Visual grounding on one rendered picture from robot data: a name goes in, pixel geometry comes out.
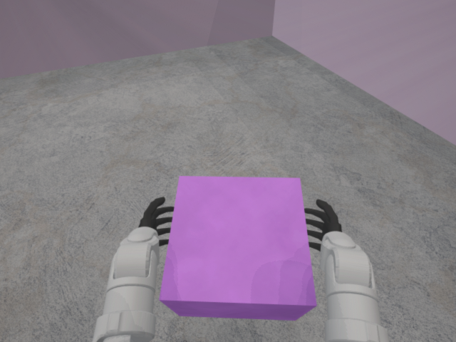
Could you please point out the right robot hand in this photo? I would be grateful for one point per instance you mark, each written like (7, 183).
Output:
(329, 218)

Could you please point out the robot left forearm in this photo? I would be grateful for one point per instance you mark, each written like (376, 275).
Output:
(128, 309)

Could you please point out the robot right forearm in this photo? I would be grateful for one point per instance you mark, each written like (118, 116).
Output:
(352, 300)

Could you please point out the left robot hand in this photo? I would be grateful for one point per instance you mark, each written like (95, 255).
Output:
(150, 215)

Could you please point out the carton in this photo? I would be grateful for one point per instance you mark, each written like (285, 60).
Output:
(239, 248)

